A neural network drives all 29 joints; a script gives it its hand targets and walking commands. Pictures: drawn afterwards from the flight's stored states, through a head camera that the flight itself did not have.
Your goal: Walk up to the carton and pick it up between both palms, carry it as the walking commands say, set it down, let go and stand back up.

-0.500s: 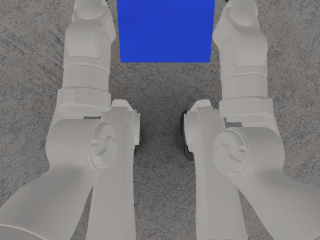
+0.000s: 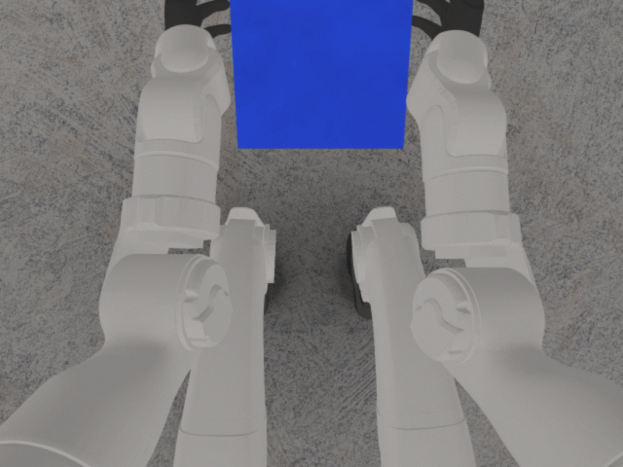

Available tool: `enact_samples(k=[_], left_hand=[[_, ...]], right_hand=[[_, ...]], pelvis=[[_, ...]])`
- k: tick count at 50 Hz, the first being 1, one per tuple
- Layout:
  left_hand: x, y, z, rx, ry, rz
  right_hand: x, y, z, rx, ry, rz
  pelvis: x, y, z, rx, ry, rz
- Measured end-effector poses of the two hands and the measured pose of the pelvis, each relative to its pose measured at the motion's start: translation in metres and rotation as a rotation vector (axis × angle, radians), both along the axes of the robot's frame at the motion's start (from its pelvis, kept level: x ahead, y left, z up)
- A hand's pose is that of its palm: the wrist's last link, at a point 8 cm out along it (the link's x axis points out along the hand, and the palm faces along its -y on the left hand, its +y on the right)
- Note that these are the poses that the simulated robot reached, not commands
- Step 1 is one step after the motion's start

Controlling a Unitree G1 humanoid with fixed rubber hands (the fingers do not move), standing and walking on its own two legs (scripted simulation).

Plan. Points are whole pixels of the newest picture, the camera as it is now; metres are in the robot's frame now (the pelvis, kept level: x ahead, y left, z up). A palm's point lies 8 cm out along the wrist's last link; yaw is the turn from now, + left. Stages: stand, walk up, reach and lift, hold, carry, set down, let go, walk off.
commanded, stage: reach and lift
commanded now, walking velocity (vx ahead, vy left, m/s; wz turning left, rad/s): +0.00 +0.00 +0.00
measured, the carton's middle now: (321, 27) +0.56 +0.00 -0.16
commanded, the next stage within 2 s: none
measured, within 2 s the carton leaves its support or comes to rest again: neither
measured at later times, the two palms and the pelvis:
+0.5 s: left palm (163, 16) +0.50 +0.13 -0.01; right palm (492, 20) +0.49 -0.12 +0.01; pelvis +0.00 +0.00 +0.05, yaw +0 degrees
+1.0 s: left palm out of the picture +0.48 +0.13 +0.12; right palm out of the picture +0.48 -0.13 +0.13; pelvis +0.08 +0.00 +0.14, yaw +1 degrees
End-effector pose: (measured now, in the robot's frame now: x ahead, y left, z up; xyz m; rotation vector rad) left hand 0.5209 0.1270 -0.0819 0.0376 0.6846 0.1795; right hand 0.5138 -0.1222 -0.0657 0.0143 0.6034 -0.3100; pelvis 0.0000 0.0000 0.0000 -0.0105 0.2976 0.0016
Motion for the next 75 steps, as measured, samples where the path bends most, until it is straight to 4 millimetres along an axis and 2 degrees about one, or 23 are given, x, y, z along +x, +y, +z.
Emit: enact_samples(k=[9, 20, 28, 34, 38, 46, 50, 58, 65, 75], left_hand=[[-0.007, 0.001, 0.023, -0.001, 0.006, -0.002], [-0.016, -0.002, 0.058, 0.000, 0.000, -0.004], [-0.020, 0.003, 0.084, 0.002, 0.000, -0.006], [-0.031, 0.006, 0.104, -0.002, 0.032, 0.015], [-0.038, 0.007, 0.124, -0.018, 0.053, 0.020], [-0.044, 0.008, 0.180, -0.035, 0.048, -0.023], [-0.040, 0.005, 0.199, -0.053, 0.042, -0.023], [-0.047, 0.005, 0.211, -0.052, 0.038, -0.021], [-0.053, 0.006, 0.218, -0.058, 0.041, -0.002], [-0.054, 0.006, 0.253, -0.073, 0.020, -0.009]], right_hand=[[-0.007, 0.000, 0.023, -0.001, 0.005, 0.003], [-0.018, -0.002, 0.057, 0.001, 0.001, -0.013], [-0.021, 0.003, 0.084, -0.007, 0.004, 0.000], [-0.026, 0.006, 0.105, -0.005, 0.038, 0.022], [-0.031, 0.006, 0.126, -0.009, 0.056, 0.039], [-0.034, 0.000, 0.179, 0.018, 0.060, 0.086], [-0.034, -0.005, 0.199, 0.018, 0.057, 0.102], [-0.041, -0.004, 0.212, 0.011, 0.058, 0.097], [-0.046, -0.004, 0.215, 0.027, 0.067, 0.097], [-0.043, -0.006, 0.250, 0.029, 0.052, 0.115]], pelvis=[[0.002, -0.002, 0.014, -0.001, -0.009, 0.000], [-0.001, -0.003, 0.041, -0.003, -0.080, 0.005], [0.003, -0.002, 0.061, -0.004, -0.082, 0.009], [0.018, 0.000, 0.075, -0.010, -0.008, 0.015], [0.037, 0.000, 0.085, -0.008, 0.095, 0.013], [0.068, 0.003, 0.125, -0.011, 0.107, 0.029], [0.080, 0.003, 0.143, -0.005, 0.087, 0.023], [0.101, 0.004, 0.173, -0.003, 0.088, 0.023], [0.110, 0.005, 0.187, 0.001, 0.084, 0.020], [0.120, 0.003, 0.207, 0.004, 0.011, 0.014]])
